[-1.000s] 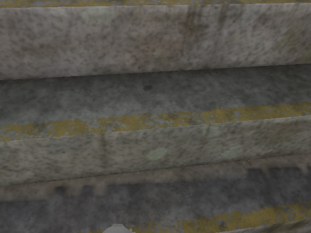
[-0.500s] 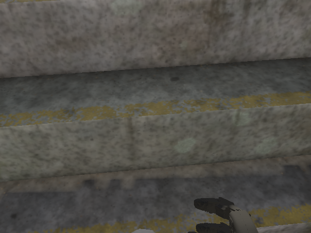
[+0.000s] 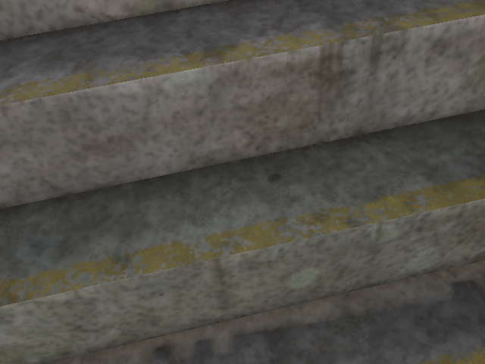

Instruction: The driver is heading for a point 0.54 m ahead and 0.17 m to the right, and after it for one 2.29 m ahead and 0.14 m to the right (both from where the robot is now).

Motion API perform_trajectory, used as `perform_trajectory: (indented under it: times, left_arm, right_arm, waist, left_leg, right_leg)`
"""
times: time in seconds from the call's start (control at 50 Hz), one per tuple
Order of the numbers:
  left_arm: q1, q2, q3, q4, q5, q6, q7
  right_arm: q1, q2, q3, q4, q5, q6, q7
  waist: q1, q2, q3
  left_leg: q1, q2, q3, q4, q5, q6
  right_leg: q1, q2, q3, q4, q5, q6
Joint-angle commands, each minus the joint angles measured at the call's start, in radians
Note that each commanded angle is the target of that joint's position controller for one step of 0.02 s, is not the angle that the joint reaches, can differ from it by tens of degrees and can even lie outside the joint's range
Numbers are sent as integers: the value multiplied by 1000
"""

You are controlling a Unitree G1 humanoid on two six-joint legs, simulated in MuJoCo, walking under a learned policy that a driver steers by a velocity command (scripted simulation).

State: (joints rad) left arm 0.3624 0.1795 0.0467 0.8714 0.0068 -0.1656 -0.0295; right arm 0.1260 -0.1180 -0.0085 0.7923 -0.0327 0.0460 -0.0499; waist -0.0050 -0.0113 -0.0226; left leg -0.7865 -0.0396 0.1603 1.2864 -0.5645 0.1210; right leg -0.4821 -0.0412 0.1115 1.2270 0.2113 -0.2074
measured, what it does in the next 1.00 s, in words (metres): climbs: right foot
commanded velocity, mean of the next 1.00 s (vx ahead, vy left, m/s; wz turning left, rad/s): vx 0.50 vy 0.00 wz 0.00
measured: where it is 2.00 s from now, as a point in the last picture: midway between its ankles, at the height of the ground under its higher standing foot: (405, 358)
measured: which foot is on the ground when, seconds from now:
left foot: down 0.00-0.42, up 0.44-1.00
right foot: up 0.00-0.42, down 0.44-0.98, up 1.00-1.00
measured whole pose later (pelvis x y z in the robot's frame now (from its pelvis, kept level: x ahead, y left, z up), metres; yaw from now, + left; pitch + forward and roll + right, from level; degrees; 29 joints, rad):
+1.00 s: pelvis +0.24 -0.15 +0.21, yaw +3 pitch +5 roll +7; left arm 0.41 0.08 0.00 1.04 0.01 -0.15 0.00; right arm -0.10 -0.07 0.06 0.73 0.02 0.04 -0.01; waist 0.03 -0.05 0.04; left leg -1.08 -0.08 0.25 1.42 -0.50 0.23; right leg -0.16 -0.08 -0.05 0.42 0.17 -0.11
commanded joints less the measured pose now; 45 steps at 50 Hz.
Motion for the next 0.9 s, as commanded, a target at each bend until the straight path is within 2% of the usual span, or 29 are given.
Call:
perform_trajectory:
  times: [0.02,0.04,0.08,0.1,0.16,0.2,0.22,0.26,0.32,0.34,0.36,0.4,0.42,0.44,0.46,0.48,0.5,0.52,0.54,0.56,0.6,0.62,0.66,0.74,0.76,0.82,0.86,0.88,0.9]
  left_arm:
    - [-363,-199,-59,-374,71,34,2]
    - [-262,-196,-68,-350,72,51,13]
    - [-45,-117,-47,-236,25,82,28]
    - [-20,-91,-37,-208,0,94,31]
    - [-82,-67,-27,-207,-21,124,46]
    - [-122,-55,-20,-199,-22,139,40]
    - [-131,-53,-16,-185,-30,143,41]
    - [-135,-48,-8,-167,-23,137,24]
    - [-153,-42,-5,-164,-11,124,-2]
    - [-114,-51,-13,-153,-23,120,-10]
    - [-27,-19,-3,-110,-40,128,-13]
    - [216,-17,7,-16,-29,146,-3]
    - [342,-43,5,60,4,136,-6]
    - [379,-80,-11,104,35,117,-14]
    - [316,-69,-31,81,36,103,-11]
    - [211,57,1,3,66,92,13]
    - [100,99,17,10,41,80,28]
    - [42,53,5,16,14,63,32]
    - [46,35,2,23,18,41,34]
    - [101,17,0,56,15,16,50]
    - [189,-4,-1,115,15,-3,53]
    - [221,1,3,119,15,-5,54]
    - [275,-18,3,164,17,0,53]
    - [322,-40,-12,180,34,-11,44]
    - [322,-37,-11,187,27,-17,39]
    - [290,-57,-27,183,19,2,47]
    - [327,-42,-31,209,-17,21,95]
    - [320,2,-19,201,-18,29,108]
    - [274,-25,-29,204,-42,37,108]
  right_arm:
    - [-94,-78,-45,55,-21,-27,-11]
    - [-59,-28,-34,130,-14,-56,4]
    - [-64,0,-23,188,-17,-89,7]
    - [-64,-16,-22,206,-12,-103,3]
    - [-5,-115,-47,230,16,-146,-2]
    - [64,-181,-74,230,26,-161,-14]
    - [91,-194,-87,233,24,-164,-21]
    - [117,-187,-104,237,12,-162,-30]
    - [76,-183,-116,215,-10,-158,-35]
    - [0,-189,-116,190,1,-148,-38]
    - [36,-205,-118,200,19,-140,-44]
    - [87,-223,-113,195,-7,-119,-36]
    - [84,-164,-97,184,-36,-120,-6]
    - [27,-46,-63,138,-31,-119,32]
    - [12,93,-25,95,13,-144,40]
    - [162,101,-37,27,14,-141,45]
    - [-3,69,-13,-83,-43,-138,51]
    - [-68,17,-12,-110,-52,-139,54]
    - [-99,-9,-8,-106,-37,-138,47]
    - [-150,-10,-7,-149,-41,-129,54]
    - [-116,9,-1,-136,-18,-110,58]
    - [-89,2,-1,-120,-4,-103,53]
    - [-79,40,4,-100,17,-90,36]
    - [-227,95,18,-158,14,-81,13]
    - [-271,100,24,-177,15,-74,16]
    - [-387,135,62,-261,20,-58,26]
    - [-486,139,74,-289,43,-38,20]
    - [-419,135,86,-275,59,-35,24]
    - [-328,112,87,-219,84,-37,15]
  waist:
    - [64,167,81]
    - [122,82,129]
    - [188,36,117]
    - [200,34,122]
    - [170,0,137]
    - [132,11,102]
    - [122,77,59]
    - [109,133,7]
    - [124,128,-14]
    - [153,134,-28]
    - [145,107,-42]
    - [195,65,-50]
    - [215,-70,-56]
    - [204,-154,-19]
    - [150,-156,-2]
    - [54,-430,-170]
    - [-11,-243,-17]
    - [-20,-98,59]
    - [14,29,93]
    - [44,48,113]
    - [49,25,119]
    - [57,16,108]
    - [60,-8,81]
    - [86,-17,127]
    - [83,4,133]
    - [61,8,153]
    - [103,-55,147]
    - [94,-106,105]
    - [38,-109,68]
  left_leg:
    - [-29,340,-990,-879,-754,98]
    - [-28,335,-837,-815,-621,62]
    - [-85,290,-575,-807,-368,27]
    - [-112,294,-505,-822,-291,42]
    - [-57,318,-423,-868,-229,59]
    - [81,330,-384,-908,-257,76]
    - [166,355,-391,-940,-293,93]
    - [296,367,-342,-953,-305,96]
    - [353,356,-238,-956,-262,36]
    - [261,313,-133,-963,-201,10]
    - [222,274,-66,-930,-235,35]
    - [241,265,-80,-663,-302,83]
    - [244,174,-17,-365,-215,85]
    - [81,91,-14,56,-1,71]
    - [-110,55,-309,476,236,32]
    - [-302,-38,-357,734,332,-52]
    - [-362,64,-195,873,466,-93]
    - [-365,97,-172,903,538,-95]
    - [-368,100,-183,879,560,-79]
    - [-382,124,-219,835,599,-61]
    - [-422,105,-217,805,583,-25]
    - [-432,94,-195,767,561,-19]
    - [-507,56,-175,945,547,5]
    - [-808,34,-184,1228,376,26]
    - [-836,45,-161,1229,352,28]
    - [-687,93,-31,953,390,22]
    - [-600,103,23,804,329,34]
    - [-447,101,75,582,257,51]
    - [-129,54,134,303,182,84]
  right_leg:
    - [-616,158,143,1019,-153,26]
    - [-681,140,145,1019,-189,34]
    - [-614,131,96,973,-150,87]
    - [-597,132,86,967,-118,112]
    - [-603,82,57,803,-124,150]
    - [-626,50,-15,672,-132,150]
    - [-629,8,-70,676,-176,141]
    - [-616,-45,-126,635,-220,130]
    - [-423,-134,-138,237,-284,95]
    - [-190,-126,-186,-20,-352,69]
    - [10,-63,-324,-224,-500,65]
    - [286,-45,-351,-547,-527,61]
    - [330,33,-380,-613,-647,64]
    - [345,10,-251,-540,-651,103]
    - [340,-63,28,-539,-606,175]
    - [400,-343,836,-1118,-1150,131]
    - [250,-400,781,-1160,-1126,98]
    - [164,-351,619,-1066,-995,75]
    - [129,-302,479,-985,-850,96]
    - [131,-277,402,-931,-754,97]
    - [220,-236,307,-905,-687,106]
    - [265,-224,268,-910,-644,105]
    - [330,-226,216,-912,-555,72]
    - [449,-240,150,-934,-487,39]
    - [440,-230,120,-949,-484,60]
    - [275,-149,-21,-1072,-373,114]
    - [305,-161,-31,-1208,-83,78]
    - [346,-167,-105,-1282,133,55]
    - [276,-100,-240,-1213,592,71]
Keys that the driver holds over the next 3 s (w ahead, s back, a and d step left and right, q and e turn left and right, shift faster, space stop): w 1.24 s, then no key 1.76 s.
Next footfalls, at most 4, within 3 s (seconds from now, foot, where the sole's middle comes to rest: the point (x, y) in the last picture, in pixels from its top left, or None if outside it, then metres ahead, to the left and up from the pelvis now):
0.44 right None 0.15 -0.19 -0.64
1.02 left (296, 356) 0.41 -0.04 -0.40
1.40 right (457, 327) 0.46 -0.36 -0.41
1.94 left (345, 349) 0.42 -0.14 -0.41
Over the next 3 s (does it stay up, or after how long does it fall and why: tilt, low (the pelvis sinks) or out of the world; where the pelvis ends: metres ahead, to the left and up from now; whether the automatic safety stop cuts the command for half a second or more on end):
stays up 0.38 -0.22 0.37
